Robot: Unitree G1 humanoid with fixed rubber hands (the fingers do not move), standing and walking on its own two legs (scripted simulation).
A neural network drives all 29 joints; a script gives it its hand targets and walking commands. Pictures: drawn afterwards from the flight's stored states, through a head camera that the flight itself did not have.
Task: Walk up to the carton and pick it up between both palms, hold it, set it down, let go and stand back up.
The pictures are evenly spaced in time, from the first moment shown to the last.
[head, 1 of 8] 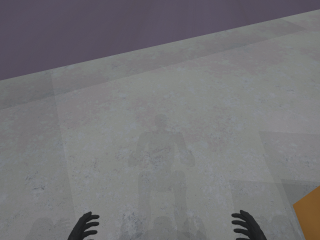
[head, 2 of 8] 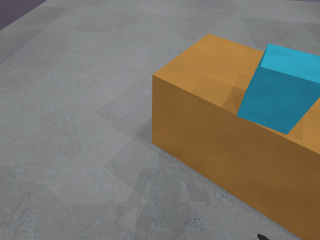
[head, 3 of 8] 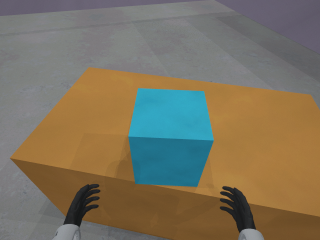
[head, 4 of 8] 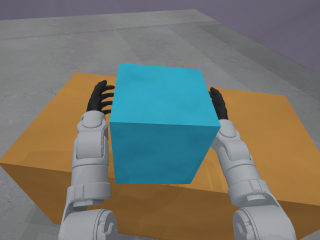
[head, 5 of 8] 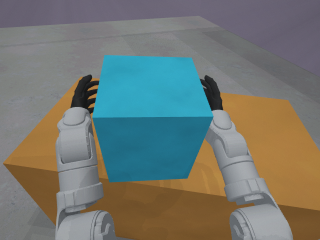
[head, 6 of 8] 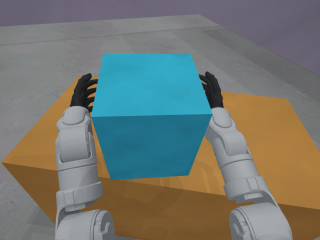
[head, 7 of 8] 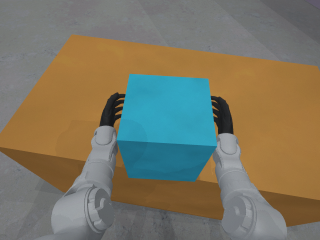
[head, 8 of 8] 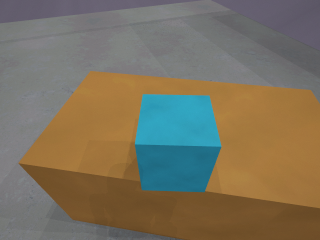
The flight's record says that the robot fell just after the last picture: no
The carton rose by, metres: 0.18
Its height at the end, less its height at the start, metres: +0.00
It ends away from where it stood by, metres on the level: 0.03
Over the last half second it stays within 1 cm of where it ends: yes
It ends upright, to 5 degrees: yes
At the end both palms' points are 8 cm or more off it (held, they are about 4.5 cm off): yes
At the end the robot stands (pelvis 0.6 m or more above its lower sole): yes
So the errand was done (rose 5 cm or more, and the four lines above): yes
